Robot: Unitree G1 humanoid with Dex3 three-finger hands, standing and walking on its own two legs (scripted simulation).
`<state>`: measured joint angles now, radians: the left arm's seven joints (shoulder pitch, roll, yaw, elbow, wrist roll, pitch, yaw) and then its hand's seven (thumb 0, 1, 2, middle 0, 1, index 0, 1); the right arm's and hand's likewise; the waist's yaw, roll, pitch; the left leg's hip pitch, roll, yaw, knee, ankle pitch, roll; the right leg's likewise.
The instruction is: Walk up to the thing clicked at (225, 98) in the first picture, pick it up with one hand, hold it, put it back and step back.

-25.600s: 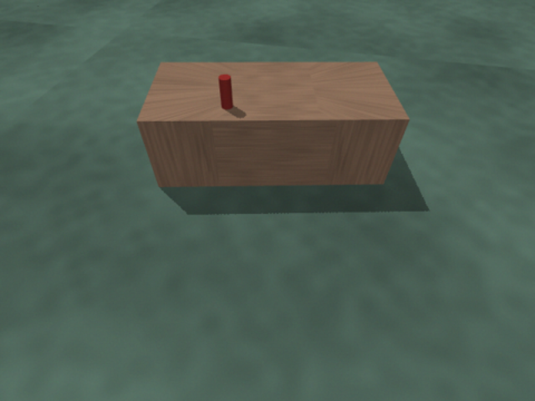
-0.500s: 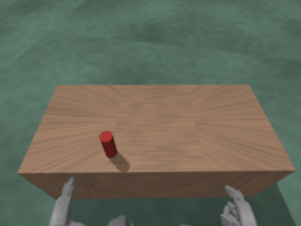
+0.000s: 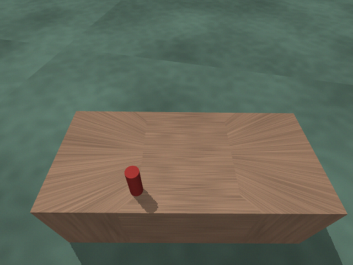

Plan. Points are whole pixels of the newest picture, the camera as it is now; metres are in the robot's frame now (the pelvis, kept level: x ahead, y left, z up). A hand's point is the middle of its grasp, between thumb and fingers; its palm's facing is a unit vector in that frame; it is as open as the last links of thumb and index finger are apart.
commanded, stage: stand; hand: left
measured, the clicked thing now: (134, 181) +0.45 +0.18 -0.27
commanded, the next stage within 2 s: step back in 2.00 s
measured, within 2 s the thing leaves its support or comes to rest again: neither
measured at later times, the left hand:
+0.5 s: hand out of the picture +0.03 +0.24 -0.15, palm faces -0.03 -0.94 -0.35, open 7.4 cm
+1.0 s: hand out of the picture +0.05 +0.24 -0.14, palm faces -0.04 -0.94 -0.34, open 7.4 cm
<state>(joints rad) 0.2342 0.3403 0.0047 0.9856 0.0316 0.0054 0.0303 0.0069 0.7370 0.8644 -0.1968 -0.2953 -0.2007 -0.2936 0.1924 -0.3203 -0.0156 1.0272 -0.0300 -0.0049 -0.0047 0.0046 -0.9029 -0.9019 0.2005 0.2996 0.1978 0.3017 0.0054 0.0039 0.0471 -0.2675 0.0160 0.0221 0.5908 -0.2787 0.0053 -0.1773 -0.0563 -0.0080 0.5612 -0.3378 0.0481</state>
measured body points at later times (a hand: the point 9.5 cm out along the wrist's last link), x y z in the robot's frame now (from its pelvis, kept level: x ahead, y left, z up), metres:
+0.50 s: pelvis -0.02 +0.00 +0.01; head -0.02 -0.01 +0.46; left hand +0.03 +0.29 -0.12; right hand +0.04 -0.30 -0.12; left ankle +0.03 +0.12 -0.73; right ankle -0.02 -0.15 -0.73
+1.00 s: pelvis -0.01 -0.01 +0.02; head -0.01 -0.01 +0.47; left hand +0.05 +0.29 -0.12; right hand +0.05 -0.31 -0.12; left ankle +0.03 +0.12 -0.73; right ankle -0.02 -0.15 -0.73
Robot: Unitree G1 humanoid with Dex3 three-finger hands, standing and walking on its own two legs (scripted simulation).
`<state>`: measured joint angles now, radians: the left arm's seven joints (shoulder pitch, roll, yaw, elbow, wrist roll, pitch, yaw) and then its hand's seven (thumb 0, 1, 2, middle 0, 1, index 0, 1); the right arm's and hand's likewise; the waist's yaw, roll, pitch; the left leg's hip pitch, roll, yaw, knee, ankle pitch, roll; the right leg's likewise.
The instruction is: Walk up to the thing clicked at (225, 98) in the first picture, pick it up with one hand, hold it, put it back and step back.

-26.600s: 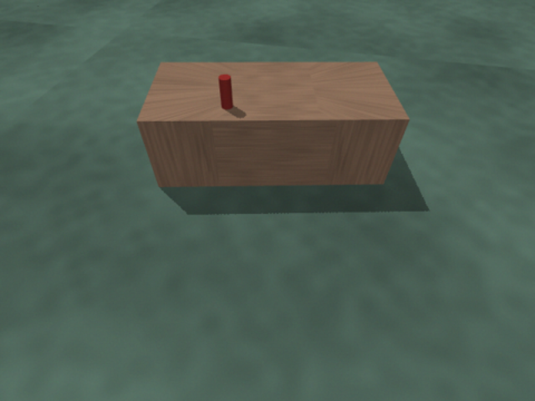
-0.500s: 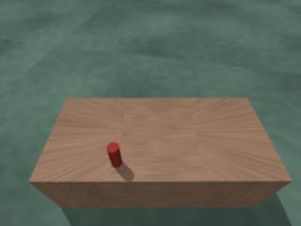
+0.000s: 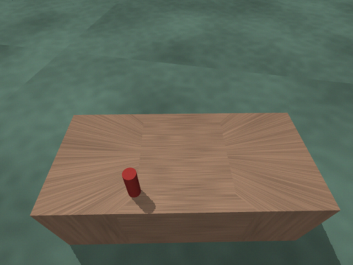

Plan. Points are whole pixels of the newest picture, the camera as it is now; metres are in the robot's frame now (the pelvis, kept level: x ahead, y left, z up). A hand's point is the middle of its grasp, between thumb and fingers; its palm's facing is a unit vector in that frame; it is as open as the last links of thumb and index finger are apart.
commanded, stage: stand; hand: left
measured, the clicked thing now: (132, 183) +0.46 +0.19 -0.29
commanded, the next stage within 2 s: step back in 1.00 s
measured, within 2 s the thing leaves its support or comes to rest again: neither
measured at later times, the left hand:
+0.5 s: hand out of the picture +0.07 +0.25 -0.16, palm faces -0.03 -0.94 -0.34, open 7.4 cm
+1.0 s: hand out of the picture +0.08 +0.24 -0.16, palm faces -0.03 -0.94 -0.34, open 7.4 cm
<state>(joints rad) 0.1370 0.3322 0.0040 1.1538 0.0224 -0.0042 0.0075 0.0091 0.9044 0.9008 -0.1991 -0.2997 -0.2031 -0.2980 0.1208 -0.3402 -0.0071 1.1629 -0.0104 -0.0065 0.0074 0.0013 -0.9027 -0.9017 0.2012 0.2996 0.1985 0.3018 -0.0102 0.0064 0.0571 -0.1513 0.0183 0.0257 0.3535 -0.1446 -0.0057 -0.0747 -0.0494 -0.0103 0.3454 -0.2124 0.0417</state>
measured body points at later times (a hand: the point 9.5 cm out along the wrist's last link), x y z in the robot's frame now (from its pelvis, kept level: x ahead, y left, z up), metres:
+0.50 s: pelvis +0.01 +0.00 +0.00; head +0.02 +0.00 +0.45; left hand +0.08 +0.30 -0.13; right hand +0.08 -0.30 -0.14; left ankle +0.03 +0.12 -0.75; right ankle -0.01 -0.15 -0.75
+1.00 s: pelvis +0.01 -0.01 +0.00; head +0.02 -0.01 +0.45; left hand +0.09 +0.29 -0.13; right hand +0.08 -0.31 -0.13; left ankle +0.03 +0.12 -0.75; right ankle -0.01 -0.15 -0.75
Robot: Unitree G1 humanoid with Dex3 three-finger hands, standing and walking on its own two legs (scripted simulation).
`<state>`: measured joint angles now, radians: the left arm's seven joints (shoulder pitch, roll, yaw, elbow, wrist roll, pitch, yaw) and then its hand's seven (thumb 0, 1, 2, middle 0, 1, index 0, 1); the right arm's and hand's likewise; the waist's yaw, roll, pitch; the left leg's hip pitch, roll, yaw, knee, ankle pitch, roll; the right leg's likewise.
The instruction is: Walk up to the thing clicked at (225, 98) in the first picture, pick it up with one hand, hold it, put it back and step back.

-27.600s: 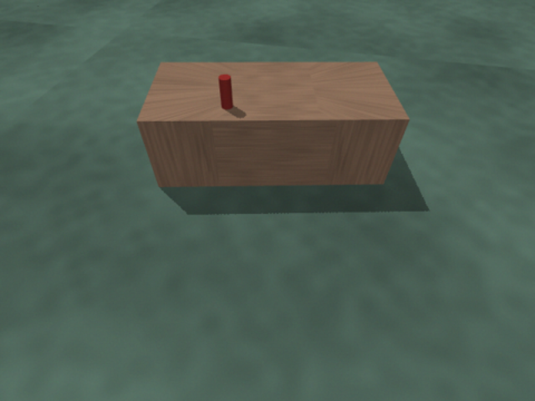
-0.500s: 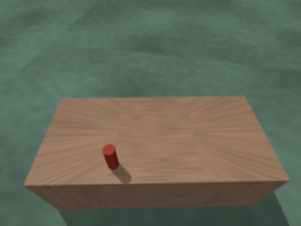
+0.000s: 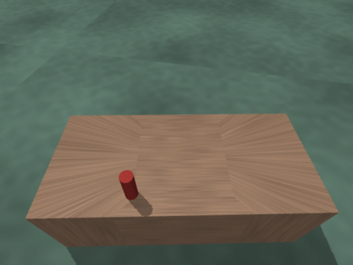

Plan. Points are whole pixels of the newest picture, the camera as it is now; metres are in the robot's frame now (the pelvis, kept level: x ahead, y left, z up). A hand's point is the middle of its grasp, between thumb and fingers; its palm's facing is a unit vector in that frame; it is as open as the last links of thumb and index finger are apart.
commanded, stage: step back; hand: left
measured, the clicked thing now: (129, 185) +0.44 +0.19 -0.29
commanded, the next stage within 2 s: none
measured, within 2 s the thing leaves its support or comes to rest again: neither
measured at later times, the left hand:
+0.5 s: hand out of the picture +0.01 +0.26 -0.16, palm faces +0.03 -0.91 -0.42, open 7.4 cm
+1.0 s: hand out of the picture -0.12 +0.26 -0.17, palm faces -0.03 -0.91 -0.42, open 7.4 cm
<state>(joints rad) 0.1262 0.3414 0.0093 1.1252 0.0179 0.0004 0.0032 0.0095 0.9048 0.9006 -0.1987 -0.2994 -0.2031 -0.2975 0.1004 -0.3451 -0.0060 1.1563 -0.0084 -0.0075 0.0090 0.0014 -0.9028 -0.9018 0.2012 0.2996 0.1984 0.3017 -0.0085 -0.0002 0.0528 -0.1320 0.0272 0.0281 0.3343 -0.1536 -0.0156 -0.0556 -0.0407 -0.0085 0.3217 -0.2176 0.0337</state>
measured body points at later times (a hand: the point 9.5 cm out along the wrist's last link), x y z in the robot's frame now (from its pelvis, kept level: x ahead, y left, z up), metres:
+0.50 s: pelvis -0.09 -0.01 -0.02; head -0.01 -0.03 +0.42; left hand +0.01 +0.30 -0.13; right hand +0.03 -0.33 -0.16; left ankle -0.13 +0.11 -0.71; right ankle -0.04 -0.14 -0.75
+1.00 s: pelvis -0.21 -0.01 -0.03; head -0.14 -0.02 +0.41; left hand -0.12 +0.31 -0.14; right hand -0.07 -0.32 -0.15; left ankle -0.13 +0.11 -0.74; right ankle -0.21 -0.13 -0.75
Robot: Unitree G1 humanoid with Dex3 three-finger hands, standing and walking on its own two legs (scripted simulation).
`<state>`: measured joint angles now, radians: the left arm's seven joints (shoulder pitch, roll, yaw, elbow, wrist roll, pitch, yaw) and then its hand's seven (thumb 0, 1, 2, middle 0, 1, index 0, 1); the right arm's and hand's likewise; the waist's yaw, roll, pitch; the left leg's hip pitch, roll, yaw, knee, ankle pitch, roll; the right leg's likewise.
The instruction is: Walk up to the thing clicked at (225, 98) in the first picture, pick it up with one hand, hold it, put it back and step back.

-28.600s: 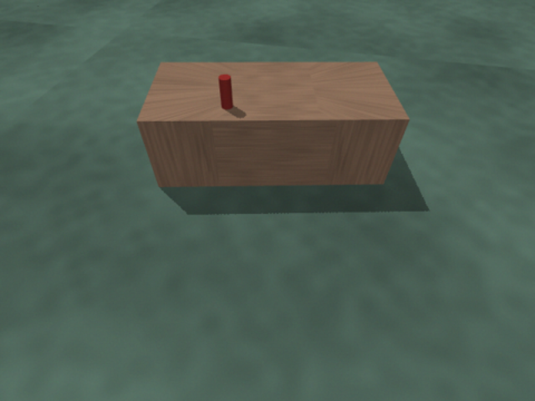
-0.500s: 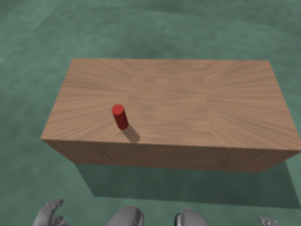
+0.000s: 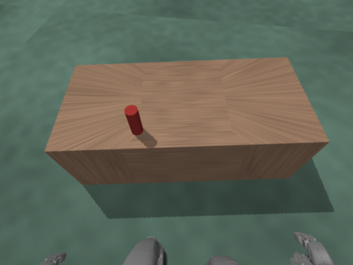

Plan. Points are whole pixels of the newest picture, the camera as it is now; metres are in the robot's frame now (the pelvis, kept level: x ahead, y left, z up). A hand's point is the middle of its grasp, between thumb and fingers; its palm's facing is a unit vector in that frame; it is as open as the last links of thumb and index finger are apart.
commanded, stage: step back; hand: left
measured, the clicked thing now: (134, 120) +0.65 +0.21 -0.26
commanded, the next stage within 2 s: none
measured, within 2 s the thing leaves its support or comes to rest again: neither
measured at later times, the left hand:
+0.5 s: hand out of the picture -0.03 +0.30 -0.14, palm faces +0.02 -0.93 -0.38, open 7.4 cm
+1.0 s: hand out of the picture -0.22 +0.28 -0.13, palm faces +0.01 -0.90 -0.44, open 7.4 cm
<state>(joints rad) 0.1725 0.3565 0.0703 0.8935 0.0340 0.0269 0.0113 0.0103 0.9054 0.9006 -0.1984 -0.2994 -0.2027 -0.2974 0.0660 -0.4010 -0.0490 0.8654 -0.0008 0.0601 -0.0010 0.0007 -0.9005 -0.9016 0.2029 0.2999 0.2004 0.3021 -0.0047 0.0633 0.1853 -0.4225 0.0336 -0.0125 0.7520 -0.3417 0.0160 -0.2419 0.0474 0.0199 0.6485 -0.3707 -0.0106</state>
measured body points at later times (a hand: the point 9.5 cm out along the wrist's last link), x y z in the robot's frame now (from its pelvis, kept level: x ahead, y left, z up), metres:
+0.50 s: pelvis -0.15 +0.03 +0.01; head -0.09 +0.06 +0.46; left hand -0.03 +0.35 -0.11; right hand -0.05 -0.28 -0.09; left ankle -0.10 +0.13 -0.72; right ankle -0.17 -0.12 -0.62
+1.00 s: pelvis -0.32 +0.01 +0.00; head -0.27 -0.01 +0.45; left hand -0.22 +0.33 -0.10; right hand -0.24 -0.31 -0.12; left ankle -0.33 +0.13 -0.69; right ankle -0.28 -0.12 -0.72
